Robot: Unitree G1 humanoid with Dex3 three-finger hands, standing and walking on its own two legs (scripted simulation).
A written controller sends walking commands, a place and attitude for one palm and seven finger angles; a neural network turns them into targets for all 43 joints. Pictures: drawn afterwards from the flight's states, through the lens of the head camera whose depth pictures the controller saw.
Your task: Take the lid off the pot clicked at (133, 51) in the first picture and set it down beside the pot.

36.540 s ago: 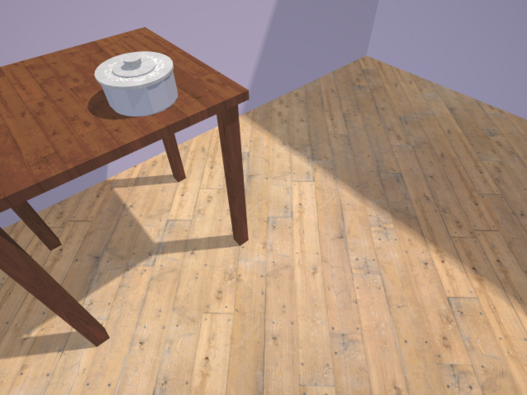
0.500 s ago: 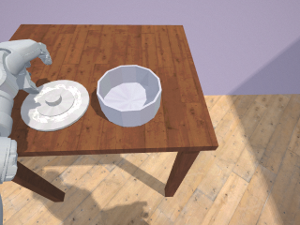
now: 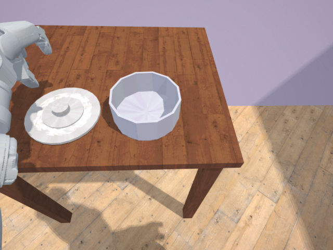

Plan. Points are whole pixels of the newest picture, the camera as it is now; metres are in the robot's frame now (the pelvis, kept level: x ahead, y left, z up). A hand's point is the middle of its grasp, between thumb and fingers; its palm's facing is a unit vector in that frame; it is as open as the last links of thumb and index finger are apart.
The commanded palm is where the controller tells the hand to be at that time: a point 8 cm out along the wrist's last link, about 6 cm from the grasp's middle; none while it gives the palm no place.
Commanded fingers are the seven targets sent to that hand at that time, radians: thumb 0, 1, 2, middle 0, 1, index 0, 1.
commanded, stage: draw the hand back to the body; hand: left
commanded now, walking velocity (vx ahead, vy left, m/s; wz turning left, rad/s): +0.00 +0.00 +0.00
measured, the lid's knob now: (61, 108) +0.48 +0.28 +0.04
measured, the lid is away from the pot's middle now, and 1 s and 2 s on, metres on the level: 0.23 0.23 0.23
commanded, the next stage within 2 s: none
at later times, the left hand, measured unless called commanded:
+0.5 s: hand (17, 88) +0.41 +0.29 +0.18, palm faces -0.26 -0.08 -0.96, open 11.1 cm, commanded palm +0.38 +0.28 +0.25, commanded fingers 0.00 -0.06 0.75 -0.39 -0.78 -0.39 -0.78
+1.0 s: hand (40, 79) +0.37 +0.21 +0.23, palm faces +0.42 -0.88 -0.23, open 10.1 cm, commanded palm +0.32 +0.25 +0.24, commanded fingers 0.00 0.42 0.82 -0.30 -0.54 -0.30 -0.54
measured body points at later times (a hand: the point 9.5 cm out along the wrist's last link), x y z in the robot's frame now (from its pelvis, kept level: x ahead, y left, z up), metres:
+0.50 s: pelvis -0.01 -0.01 +0.00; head +0.03 -0.02 +0.45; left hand +0.42 +0.29 +0.23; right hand +0.14 -0.26 -0.11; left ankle +0.00 +0.05 -0.74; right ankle -0.02 -0.14 -0.73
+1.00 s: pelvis +0.02 -0.06 +0.01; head +0.02 -0.07 +0.46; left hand +0.35 +0.26 +0.25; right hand +0.16 -0.31 -0.10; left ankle +0.00 +0.05 -0.73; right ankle -0.02 -0.14 -0.73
